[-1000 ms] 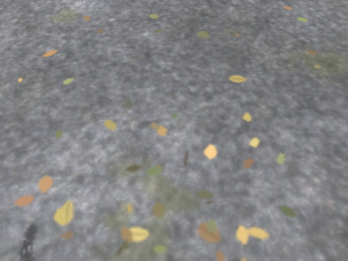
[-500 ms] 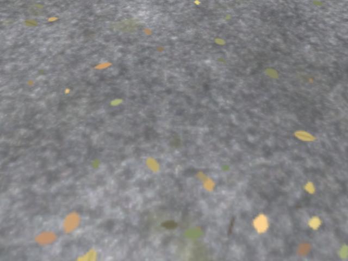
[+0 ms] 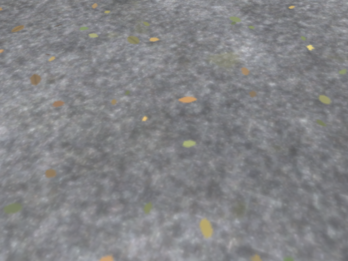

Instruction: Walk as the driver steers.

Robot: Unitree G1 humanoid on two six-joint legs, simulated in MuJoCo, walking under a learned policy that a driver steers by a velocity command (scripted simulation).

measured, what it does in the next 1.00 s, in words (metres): walks ahead, turning right: left foot, then right foot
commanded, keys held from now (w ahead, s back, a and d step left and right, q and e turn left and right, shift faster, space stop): w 0.14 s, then w+e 0.72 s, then no key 0.14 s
